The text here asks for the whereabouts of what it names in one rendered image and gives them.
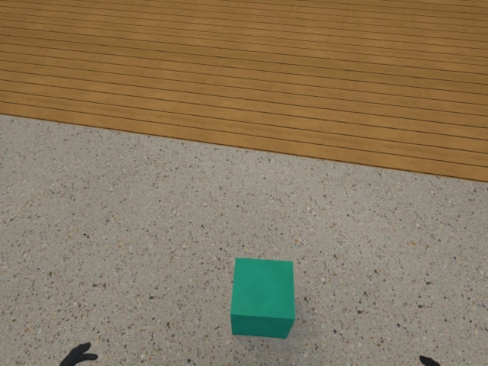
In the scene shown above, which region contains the carton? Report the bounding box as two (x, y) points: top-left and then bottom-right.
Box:
(230, 258), (295, 339)

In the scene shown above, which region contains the left robot hand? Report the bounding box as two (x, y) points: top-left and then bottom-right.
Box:
(59, 342), (98, 366)

